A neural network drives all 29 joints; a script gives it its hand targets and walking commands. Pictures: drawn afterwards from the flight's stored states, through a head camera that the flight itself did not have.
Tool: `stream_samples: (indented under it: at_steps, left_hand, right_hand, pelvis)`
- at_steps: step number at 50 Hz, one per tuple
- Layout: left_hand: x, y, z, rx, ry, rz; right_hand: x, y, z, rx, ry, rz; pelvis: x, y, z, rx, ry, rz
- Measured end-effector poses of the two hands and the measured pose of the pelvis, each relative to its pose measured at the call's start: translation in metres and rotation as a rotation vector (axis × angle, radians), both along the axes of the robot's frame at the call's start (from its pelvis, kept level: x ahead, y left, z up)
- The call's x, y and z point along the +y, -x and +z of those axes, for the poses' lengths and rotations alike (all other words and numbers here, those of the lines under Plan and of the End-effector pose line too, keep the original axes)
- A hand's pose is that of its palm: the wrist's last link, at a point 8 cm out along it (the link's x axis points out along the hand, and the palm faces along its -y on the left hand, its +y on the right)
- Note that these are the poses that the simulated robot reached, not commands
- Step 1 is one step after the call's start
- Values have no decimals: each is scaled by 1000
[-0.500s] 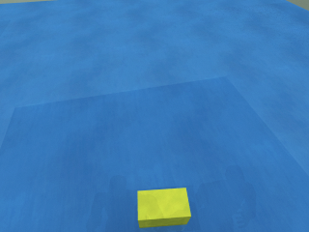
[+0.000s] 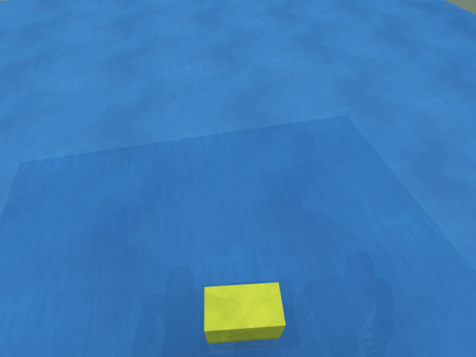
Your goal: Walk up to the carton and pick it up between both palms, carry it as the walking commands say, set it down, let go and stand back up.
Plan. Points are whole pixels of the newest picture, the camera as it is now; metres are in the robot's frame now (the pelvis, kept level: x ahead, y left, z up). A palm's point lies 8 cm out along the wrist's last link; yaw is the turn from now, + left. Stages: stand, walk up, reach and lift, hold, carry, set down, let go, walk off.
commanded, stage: walk up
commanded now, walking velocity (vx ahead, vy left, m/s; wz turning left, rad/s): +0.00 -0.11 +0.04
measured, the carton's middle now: (242, 313) +0.41 -0.01 -0.68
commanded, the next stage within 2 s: stand in 1.42 s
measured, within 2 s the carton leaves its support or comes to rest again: neither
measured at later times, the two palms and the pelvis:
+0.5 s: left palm out of the picture +0.04 +0.26 -0.14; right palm out of the picture +0.02 -0.25 -0.14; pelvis -0.01 +0.00 +0.00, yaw +1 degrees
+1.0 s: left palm out of the picture +0.02 +0.25 -0.13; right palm out of the picture +0.04 -0.26 -0.13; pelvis +0.00 -0.01 +0.00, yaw +3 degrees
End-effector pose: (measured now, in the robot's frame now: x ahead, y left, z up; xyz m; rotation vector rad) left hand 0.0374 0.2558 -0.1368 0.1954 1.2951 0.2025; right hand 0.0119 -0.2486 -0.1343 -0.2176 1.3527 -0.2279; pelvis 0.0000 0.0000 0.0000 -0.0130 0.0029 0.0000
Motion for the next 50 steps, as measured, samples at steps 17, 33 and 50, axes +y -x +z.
stream_samples:
  at_steps: [17, 33, 50]
  left_hand:
    - [-7, 5, 1, -8, -3, 4]
    - [5, 1, 1, -43, -4, 13]
    - [-9, 17, 8, -34, -25, 31]
  right_hand:
    - [-7, 4, -1, 7, 0, 6]
    - [4, -8, 3, -35, -1, 32]
    - [-13, -33, 0, -49, -9, 78]
  pelvis:
    - [-6, 1, -1, 12, 5, 11]
    - [2, 4, -1, 8, 3, 22]
    - [-10, 2, -1, 30, -4, 60]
